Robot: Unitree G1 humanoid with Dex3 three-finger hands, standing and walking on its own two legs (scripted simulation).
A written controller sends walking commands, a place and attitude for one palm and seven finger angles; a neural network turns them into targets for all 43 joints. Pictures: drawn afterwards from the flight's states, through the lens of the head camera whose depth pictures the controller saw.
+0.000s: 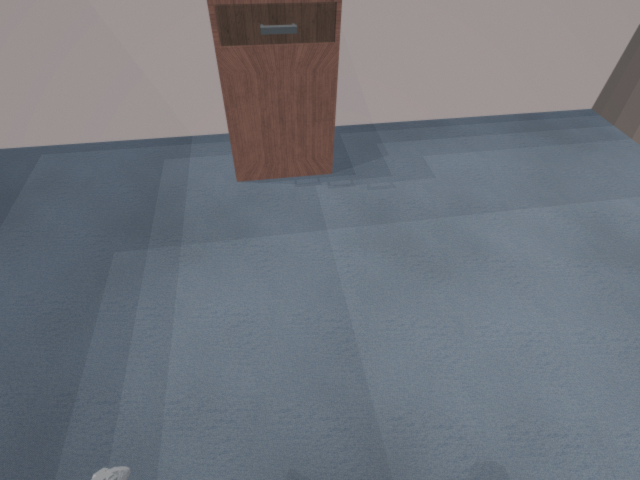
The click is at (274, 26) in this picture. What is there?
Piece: drawer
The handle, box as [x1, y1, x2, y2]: [260, 23, 296, 34]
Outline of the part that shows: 296,25 294,23 292,23 291,25 263,26 262,24 260,24 261,34 296,33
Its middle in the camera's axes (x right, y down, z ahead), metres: -0.17 -0.81 +1.48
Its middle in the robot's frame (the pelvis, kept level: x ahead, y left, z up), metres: +1.63 +0.25 -0.03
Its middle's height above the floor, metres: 0.74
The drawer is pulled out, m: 0.00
